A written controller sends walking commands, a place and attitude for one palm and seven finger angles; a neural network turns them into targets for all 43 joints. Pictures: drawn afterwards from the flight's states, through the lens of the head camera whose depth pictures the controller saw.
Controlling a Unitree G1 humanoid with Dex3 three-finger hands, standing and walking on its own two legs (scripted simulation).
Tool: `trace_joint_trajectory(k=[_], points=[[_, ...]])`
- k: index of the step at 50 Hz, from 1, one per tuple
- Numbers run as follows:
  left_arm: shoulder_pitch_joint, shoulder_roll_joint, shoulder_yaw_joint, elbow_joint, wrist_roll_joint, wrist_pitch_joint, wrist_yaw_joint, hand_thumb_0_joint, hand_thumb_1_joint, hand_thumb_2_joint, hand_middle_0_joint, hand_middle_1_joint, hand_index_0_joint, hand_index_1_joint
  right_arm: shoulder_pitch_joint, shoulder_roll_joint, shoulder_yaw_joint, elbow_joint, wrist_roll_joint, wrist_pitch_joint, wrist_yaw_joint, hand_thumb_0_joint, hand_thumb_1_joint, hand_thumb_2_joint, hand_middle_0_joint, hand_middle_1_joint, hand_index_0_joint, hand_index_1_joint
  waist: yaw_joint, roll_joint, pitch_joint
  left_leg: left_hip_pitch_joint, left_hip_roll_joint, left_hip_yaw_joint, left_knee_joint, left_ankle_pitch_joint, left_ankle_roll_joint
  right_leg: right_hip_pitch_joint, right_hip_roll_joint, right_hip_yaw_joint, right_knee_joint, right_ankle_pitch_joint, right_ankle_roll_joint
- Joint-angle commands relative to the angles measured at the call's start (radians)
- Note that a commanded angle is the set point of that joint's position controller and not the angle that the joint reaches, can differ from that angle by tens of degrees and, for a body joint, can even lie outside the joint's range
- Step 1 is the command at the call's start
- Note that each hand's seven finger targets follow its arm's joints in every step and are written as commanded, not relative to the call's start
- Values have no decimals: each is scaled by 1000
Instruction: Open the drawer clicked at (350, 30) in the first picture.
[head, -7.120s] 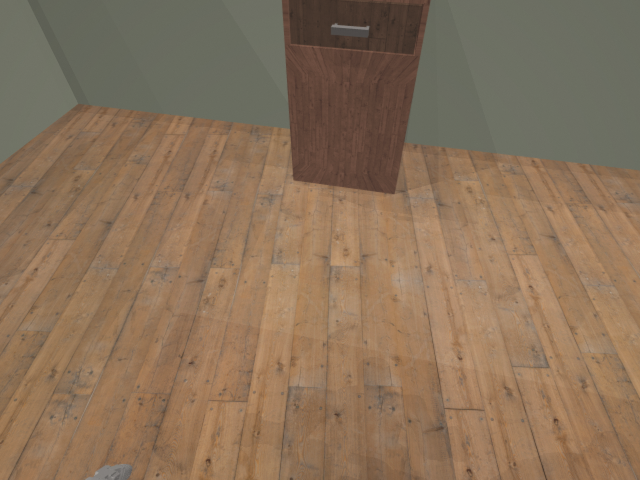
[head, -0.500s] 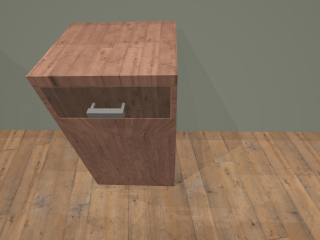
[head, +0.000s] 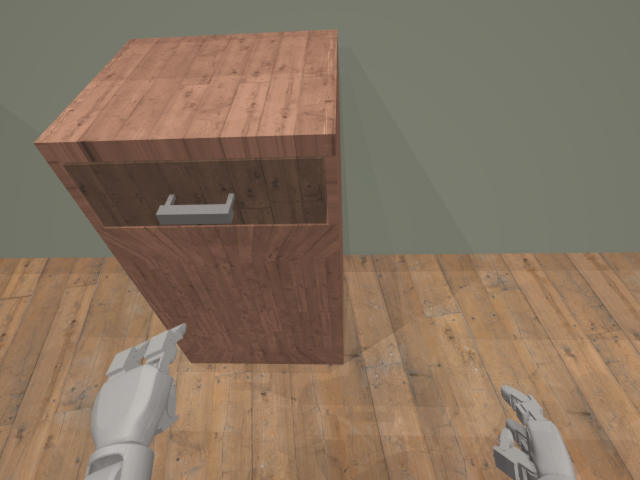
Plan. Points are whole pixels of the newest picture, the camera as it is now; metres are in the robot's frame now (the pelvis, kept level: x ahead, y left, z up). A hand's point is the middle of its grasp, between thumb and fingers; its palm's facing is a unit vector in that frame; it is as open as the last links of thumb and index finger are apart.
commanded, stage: raise the hand with hooked fingers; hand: left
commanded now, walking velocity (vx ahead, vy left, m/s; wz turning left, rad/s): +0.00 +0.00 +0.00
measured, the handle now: (198, 206) +0.57 +0.27 +0.00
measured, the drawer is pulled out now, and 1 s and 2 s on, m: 0.00 0.00 0.00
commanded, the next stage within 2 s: move the hooked fingers above the handle in 1.62 s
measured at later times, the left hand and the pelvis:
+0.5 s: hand (142, 390) +0.22 +0.24 +0.01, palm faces +0.00 -0.11 -0.99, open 10.7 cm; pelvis +0.00 +0.00 -0.01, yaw +2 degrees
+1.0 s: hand (118, 314) +0.28 +0.27 +0.09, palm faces +0.09 -0.07 -0.99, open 13.4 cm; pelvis +0.01 +0.02 +0.01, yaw +2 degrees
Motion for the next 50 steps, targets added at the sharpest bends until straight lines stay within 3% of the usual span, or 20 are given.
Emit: trace_joint_trajectory(k=[1, 4, 6, 7, 9, 12, 14, 16, 20, 23, 26, 28, 29, 31, 35, 39, 44, 50], points=[[273, 117, 52, -126, 234, -61, 62, 0, 550, 750, -225, -525, -225, -525, -153, -60, -7, -236, -6, 74, 64, 0, -900, -900, 200, 300, 200, 300, 131, -201, -53, -167, -92, -35, 1, 149, 37, 98, 41, 107, -85, 141, -53], [125, 213, 136, -262, 316, -85, 125, 0, 480, 720, -230, -570, -230, -570, -151, -45, -6, -263, -19, 114, 73, 0, -900, -900, 200, 300, 200, 300, 115, -117, -133, -136, -107, -38, 68, 150, 41, 32, 47, 158, -53, 128, -55], [3, 215, 135, -320, 348, -88, 169, 0, 433, 700, -233, -600, -233, -600, -138, -37, -10, -281, -32, 129, 74, 0, -900, -900, 200, 300, 200, 300, 83, -46, -179, -78, -106, -46, 124, 124, 43, -76, 45, 167, -35, 44, -57], [-67, 220, 133, -371, 346, -93, 184, 0, 410, 690, -235, -615, -235, -615, -144, -37, -12, -286, -36, 135, 72, 0, -900, -900, 200, 300, 200, 300, 65, -10, -202, -46, -104, -50, 153, 113, 46, -122, 39, 174, -37, 16, -55], [-225, 246, 141, -444, 324, -105, 205, 0, 363, 670, -238, -645, -238, -645, -141, -32, -12, -278, -43, 135, 58, 0, -900, -900, 200, 300, 200, 300, 17, -18, -213, -33, -100, -72, 205, 73, 54, -182, 35, 175, -37, -47, -45], [-204, 244, 132, -405, 279, -89, 196, 0, 293, 640, -243, -690, -243, -690, -136, -38, -7, -275, -39, 124, 42, 0, -900, -900, 200, 300, 200, 300, 2, 9, -234, -28, -93, -69, 204, 66, 60, -157, 37, 125, -34, -16, -37], [-186, 218, 107, -362, 251, -42, 164, 0, 247, 620, -247, -720, -247, -720, -149, -37, 3, -270, -34, 127, 36, 0, -900, -900, 200, 300, 200, 300, -6, -13, -221, -44, -87, -72, 175, 89, 60, -103, 45, 85, -34, 54, -30], [-150, 201, 79, -322, 230, 9, 114, 0, 200, 600, -250, -750, -250, -750, -156, -36, 12, -263, -22, 134, 24, 0, -900, -900, 200, 300, 200, 300, 11, -42, -202, -65, -79, -61, 117, 99, 61, 3, 45, 38, -52, 119, -18], [-116, 216, 68, -292, 209, 73, 3, 0, 107, 560, -257, -810, -257, -810, -165, -36, 36, -249, -5, 147, 3, 0, -900, -900, 200, 300, 200, 300, 41, -98, -173, -46, -72, -60, 24, 126, 59, 127, 41, 25, -97, 169, -12], [-129, 260, 111, -286, 206, 46, -42, 0, 37, 530, -262, -855, -262, -855, -151, -37, 41, -232, -7, 144, -4, 0, -900, -900, 200, 300, 200, 300, 57, -100, -131, -30, -67, -60, -25, 135, 58, 170, 37, 22, -129, 174, -11], [-142, 283, 156, -307, 206, -3, -35, 0, -33, 500, -267, -900, -267, -900, -137, -36, 33, -224, -9, 138, -3, 0, -900, -900, 200, 300, 200, 300, 70, -65, -139, 4, -66, -64, -53, 167, 55, 196, 38, 17, -138, 187, -19], [-168, 278, 162, -344, 202, -33, -16, 0, -80, 480, -270, -930, -270, -930, -127, -40, 22, -218, -11, 132, 2, 0, -900, -900, 200, 300, 200, 300, 65, -12, -157, 44, -64, -63, -60, 208, 52, 191, 40, 7, -137, 217, -24], [-180, 297, 186, -359, 199, -41, -2, 0, -103, 470, -272, -945, -272, -945, -127, -42, 16, -220, -12, 129, 4, 0, -900, -900, 200, 300, 200, 300, 66, -22, -174, 50, -63, -66, -59, 228, 50, 199, 42, 5, -135, 219, -25], [-192, 261, 160, -343, 194, -40, 15, 0, -150, 450, -275, -975, -275, -975, -119, -45, 8, -213, -7, 125, 9, 0, -900, -900, 200, 300, 200, 300, 53, -10, -157, 67, -62, -64, -60, 245, 49, 173, 43, -9, -135, 230, -25], [-288, 275, 142, -348, 193, -12, 11, 0, -243, 410, -282, -1035, -282, -1035, -118, -60, -5, -200, 4, 127, 14, 0, -900, -900, 200, 300, 200, 300, 43, 2, -174, 106, -57, -66, -76, 279, 48, 179, 44, -18, -141, 243, -24], [-359, 297, 128, -338, 183, 28, -37, 0, -337, 370, -288, -1095, -288, -1095, -133, -67, -3, -197, 17, 135, 7, 0, -900, -900, 200, 300, 200, 300, 48, -7, -175, 132, -55, -70, -110, 310, 50, 228, 46, -26, -161, 264, -23], [-444, 324, 124, -341, 186, 50, -107, 0, -453, 320, -297, -1170, -297, -1170, -148, -63, 9, -190, 26, 153, 7, 0, -900, -900, 200, 300, 200, 300, 59, 30, -153, 187, -50, -71, -159, 390, 44, 276, 50, -32, -196, 301, -26], [-557, 343, 115, -279, 173, 69, -189, 0, -500, 300, -300, -1200, -300, -1200, -149, -60, 27, -181, 37, 178, 7, 0, -900, -900, 200, 300, 200, 300, 58, 0, -118, 214, -54, -61, -211, 414, 42, 340, 53, -37, -249, 343, -22]])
